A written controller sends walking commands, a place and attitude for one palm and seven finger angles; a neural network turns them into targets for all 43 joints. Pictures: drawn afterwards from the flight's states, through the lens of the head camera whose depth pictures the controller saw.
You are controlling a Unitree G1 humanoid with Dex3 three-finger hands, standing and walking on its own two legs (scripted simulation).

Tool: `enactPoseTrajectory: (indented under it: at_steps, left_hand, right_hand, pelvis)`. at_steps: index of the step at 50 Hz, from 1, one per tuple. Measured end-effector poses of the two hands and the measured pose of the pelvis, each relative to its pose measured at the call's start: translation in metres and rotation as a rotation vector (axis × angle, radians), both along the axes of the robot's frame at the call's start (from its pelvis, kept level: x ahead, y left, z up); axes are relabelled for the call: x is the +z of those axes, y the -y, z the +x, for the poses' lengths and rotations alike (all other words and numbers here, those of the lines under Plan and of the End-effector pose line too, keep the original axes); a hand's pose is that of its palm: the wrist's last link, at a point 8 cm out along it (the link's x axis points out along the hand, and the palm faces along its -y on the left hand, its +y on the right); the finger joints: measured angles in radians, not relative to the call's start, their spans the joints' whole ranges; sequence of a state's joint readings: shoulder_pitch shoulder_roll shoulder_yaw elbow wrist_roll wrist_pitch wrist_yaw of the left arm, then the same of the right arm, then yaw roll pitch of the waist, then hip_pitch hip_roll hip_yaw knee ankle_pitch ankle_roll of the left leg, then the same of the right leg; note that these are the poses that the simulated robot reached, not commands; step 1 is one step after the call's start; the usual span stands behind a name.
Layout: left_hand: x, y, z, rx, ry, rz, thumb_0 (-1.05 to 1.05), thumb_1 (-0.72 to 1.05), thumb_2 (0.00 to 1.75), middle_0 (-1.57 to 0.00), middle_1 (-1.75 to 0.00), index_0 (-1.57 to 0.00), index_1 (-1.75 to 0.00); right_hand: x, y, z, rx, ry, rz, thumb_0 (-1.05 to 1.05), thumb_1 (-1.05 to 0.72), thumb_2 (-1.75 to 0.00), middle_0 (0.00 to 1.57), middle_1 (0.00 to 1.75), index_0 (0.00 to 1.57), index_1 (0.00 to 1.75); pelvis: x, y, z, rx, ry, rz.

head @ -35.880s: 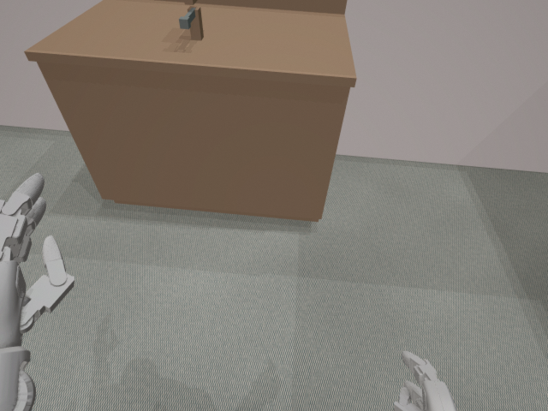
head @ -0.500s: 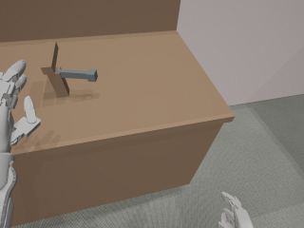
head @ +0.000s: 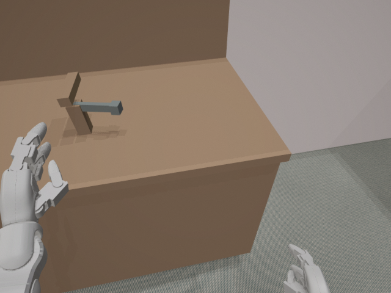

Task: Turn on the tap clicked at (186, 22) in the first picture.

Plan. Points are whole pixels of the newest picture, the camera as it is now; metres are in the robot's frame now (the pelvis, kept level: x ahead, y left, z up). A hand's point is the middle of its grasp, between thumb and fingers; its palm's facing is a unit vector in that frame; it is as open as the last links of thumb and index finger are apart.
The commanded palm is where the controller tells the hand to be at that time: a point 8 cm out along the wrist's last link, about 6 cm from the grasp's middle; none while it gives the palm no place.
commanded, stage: turn the palm inward beside the body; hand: left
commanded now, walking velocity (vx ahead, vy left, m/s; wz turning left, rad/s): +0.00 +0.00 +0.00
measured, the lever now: (116, 107) +0.52 +0.30 +0.11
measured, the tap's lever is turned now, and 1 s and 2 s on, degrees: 74 74 74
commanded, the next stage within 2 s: reach beside the lever's end, fingers flat in 1.62 s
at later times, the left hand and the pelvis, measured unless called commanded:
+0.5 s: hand (72, 192) +0.22 +0.24 +0.15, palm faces +0.47 -0.86 -0.21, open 7.4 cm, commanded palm +0.17 +0.29 +0.17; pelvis +0.02 +0.00 +0.00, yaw +0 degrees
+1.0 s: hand (60, 209) +0.19 +0.25 +0.15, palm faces +0.49 -0.86 -0.13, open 7.4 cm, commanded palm +0.14 +0.29 +0.16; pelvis +0.01 +0.02 +0.00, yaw +0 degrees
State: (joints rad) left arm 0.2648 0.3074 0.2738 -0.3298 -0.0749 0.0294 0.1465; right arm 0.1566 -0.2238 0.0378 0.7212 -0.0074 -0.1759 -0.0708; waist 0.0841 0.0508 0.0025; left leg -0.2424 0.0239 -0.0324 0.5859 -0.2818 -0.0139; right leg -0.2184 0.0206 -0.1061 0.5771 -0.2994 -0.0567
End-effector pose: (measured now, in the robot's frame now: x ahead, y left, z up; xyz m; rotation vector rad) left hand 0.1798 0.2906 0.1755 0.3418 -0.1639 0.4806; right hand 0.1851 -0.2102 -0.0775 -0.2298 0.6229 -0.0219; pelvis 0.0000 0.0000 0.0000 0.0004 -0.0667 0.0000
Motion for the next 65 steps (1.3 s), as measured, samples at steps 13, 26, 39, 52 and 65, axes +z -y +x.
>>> enactPoseTrajectory:
  at_steps: [13,26,39,52,65]
  left_hand:
    - [-0.009,0.002,-0.003,0.024,-0.029,-0.052,0.02,0.89,0.9,-0.2,-0.3,-0.21,-0.3]
    - [-0.015,0.009,-0.004,-0.006,-0.02,-0.101,0.02,0.9,0.9,-0.2,-0.3,-0.2,-0.3]
    - [-0.02,0.003,-0.021,0.022,-0.038,-0.163,0.02,0.9,0.9,-0.2,-0.3,-0.2,-0.3]
    - [-0.024,0.004,-0.036,0.027,-0.047,-0.211,0.02,0.9,0.9,-0.2,-0.3,-0.2,-0.3]
    - [-0.023,0.007,-0.041,0.038,-0.048,-0.247,0.02,0.9,0.9,-0.2,-0.3,-0.2,-0.3]
  right_hand:
    - [-0.002,0.023,0.015,-0.033,0.002,-0.013,0.01,-0.91,-0.9,0.2,0.29,0.2,0.3]
    - [0.002,0.005,0.019,-0.016,0.055,0.006,0.01,-0.91,-0.9,0.2,0.29,0.2,0.3]
    - [0.006,-0.018,0.015,0.018,0.076,0.023,0.01,-0.91,-0.9,0.2,0.3,0.2,0.3]
    - [0.012,-0.023,0.014,0.027,0.104,0.017,0.01,-0.91,-0.9,0.2,0.3,0.2,0.3]
    - [0.013,-0.024,0.015,0.033,0.118,0.026,0.01,-0.91,-0.9,0.2,0.3,0.2,0.3]
  pelvis:
    - [-0.001,0.007,0.024,-0.001,-0.042,0.011]
    - [-0.003,-0.002,0.021,0.001,-0.044,0.009]
    - [-0.002,-0.012,0.013,0.004,-0.026,0.001]
    - [-0.001,-0.016,0.007,0.008,-0.012,-0.002]
    - [-0.001,-0.013,0.005,0.014,-0.005,-0.003]
